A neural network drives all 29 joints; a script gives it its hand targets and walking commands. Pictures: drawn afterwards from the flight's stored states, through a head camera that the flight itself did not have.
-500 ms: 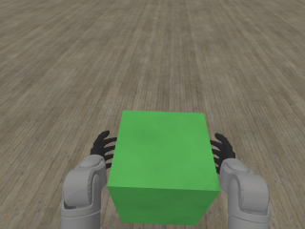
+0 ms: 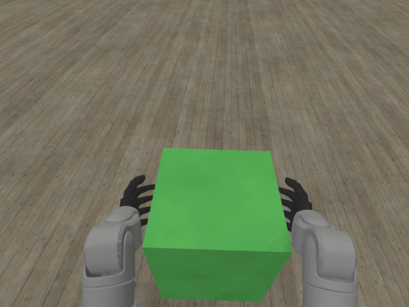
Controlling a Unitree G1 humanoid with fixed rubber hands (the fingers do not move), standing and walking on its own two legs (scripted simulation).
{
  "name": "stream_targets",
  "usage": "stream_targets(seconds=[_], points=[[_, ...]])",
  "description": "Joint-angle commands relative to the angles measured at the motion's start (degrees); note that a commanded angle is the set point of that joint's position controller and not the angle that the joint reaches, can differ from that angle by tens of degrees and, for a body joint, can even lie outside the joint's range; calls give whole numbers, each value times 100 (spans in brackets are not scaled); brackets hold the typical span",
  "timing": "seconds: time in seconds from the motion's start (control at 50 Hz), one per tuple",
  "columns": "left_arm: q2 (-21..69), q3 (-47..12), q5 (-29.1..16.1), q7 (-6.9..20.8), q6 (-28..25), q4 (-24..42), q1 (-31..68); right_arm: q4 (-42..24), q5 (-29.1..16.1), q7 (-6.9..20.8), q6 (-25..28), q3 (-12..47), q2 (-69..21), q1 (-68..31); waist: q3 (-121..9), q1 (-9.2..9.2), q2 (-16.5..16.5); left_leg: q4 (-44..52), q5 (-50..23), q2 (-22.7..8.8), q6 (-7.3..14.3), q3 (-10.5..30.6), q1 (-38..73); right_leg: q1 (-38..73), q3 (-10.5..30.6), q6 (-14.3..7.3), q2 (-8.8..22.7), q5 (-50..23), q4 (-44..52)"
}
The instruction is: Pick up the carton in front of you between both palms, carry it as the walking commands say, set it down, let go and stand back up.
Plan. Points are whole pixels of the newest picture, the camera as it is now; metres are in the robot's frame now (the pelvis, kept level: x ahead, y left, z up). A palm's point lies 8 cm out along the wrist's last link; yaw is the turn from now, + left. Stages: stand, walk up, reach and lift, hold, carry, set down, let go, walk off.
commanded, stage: carry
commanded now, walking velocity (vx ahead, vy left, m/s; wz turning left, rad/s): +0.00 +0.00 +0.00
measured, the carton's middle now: (213, 227) +0.28 +0.01 +0.02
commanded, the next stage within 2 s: hold in 1.78 s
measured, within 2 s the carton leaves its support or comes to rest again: neither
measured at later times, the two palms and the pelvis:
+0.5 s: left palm (137, 217) +0.26 +0.15 +0.08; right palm (306, 229) +0.25 -0.15 +0.09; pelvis +0.00 +0.00 -0.01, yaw -1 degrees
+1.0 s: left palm (139, 246) +0.22 +0.14 +0.05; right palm (310, 259) +0.22 -0.16 +0.05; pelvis -0.04 -0.01 +0.00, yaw -1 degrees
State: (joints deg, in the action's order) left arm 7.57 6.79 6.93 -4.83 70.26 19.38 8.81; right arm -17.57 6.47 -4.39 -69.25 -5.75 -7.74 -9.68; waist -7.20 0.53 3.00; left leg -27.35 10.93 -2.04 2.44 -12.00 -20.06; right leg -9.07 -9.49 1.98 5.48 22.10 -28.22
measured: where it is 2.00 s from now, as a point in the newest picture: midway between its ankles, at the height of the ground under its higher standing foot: outside the picture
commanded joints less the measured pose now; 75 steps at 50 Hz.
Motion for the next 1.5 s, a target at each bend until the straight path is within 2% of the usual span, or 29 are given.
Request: stream_targets(seconds=[0.0,0.06,0.14,0.26,0.44,0.54,0.74,0.94,1.16,1.22,1.3,1.38,1.48], points=[[5016,-4261,-2407,1527,25,265,2673,-29,-2134,1414,-10,3823,-5180,-2090,-1599,-40,-779,-216,-4457,-984,86,841,1715,-62,264,118,302,-2172,53],[5165,-4254,-2456,1522,-44,339,2780,-252,-2214,1390,36,3917,-5302,-2370,-1736,-42,-508,-415,-4427,-908,81,735,1659,64,261,117,320,-2723,-73],[5197,-4190,-2405,1490,-80,372,2617,-447,-2277,1370,44,4017,-5298,-2429,-1796,-37,-346,-534,-4210,-863,81,690,1546,181,278,84,329,-3022,-151],[5154,-4134,-2323,1478,-85,351,2451,-515,-2314,1394,19,4085,-5224,-2392,-1647,-36,-185,-595,-3233,-778,35,596,1210,254,327,-8,440,-3363,-146],[5098,-4160,-2360,1492,-44,328,2618,-435,-2307,1424,-35,4058,-5142,-2481,-1205,-43,-281,-294,-2182,-815,-8,652,1067,-109,400,-111,427,-2108,137],[5173,-4172,-2283,1534,-78,71,2459,-170,-2179,1450,4,4034,-5211,-2270,-989,-47,-281,-101,-1623,-818,-34,697,978,-293,464,-151,425,-1535,315],[5107,-4186,-1975,1557,-721,-288,2490,200,-1892,1480,644,4049,-5115,-2313,-809,-51,-279,177,-847,-815,-69,760,844,-556,565,-236,405,-791,514],[4617,-3677,-1365,1467,-1595,-905,2180,799,-1318,1437,1519,3528,-4608,-2047,-888,-55,-331,254,-682,-830,-100,794,804,-654,605,-286,366,-696,492],[4557,-2664,-585,1467,-3009,-2341,2694,2242,-532,1456,2911,2481,-4565,-2535,-957,-51,-336,298,-536,-848,-118,807,805,-745,634,-334,353,-561,489],[4800,-2645,-546,1520,-3315,-2590,2893,2496,-483,1502,3212,2443,-4814,-2726,-1061,-50,-333,274,-620,-847,-114,812,859,-716,648,-340,347,-602,447],[5072,-2819,-621,1578,-3422,-2592,2931,2515,-548,1560,3321,2614,-5085,-2758,-1241,-48,-340,197,-881,-853,-101,804,944,-630,647,-333,343,-769,361],[5135,-3144,-825,1577,-3210,-2232,2712,2171,-750,1557,3113,2934,-5148,-2544,-1360,-43,-352,86,-1269,-866,-83,770,999,-551,622,-310,345,-1059,268],[4912,-3034,-772,1552,-3010,-2188,2512,2133,-684,1521,2914,2813,-4922,-2335,-1285,-45,-329,29,-1374,-862,-83,735,940,-547,609,-300,351,-1235,240]])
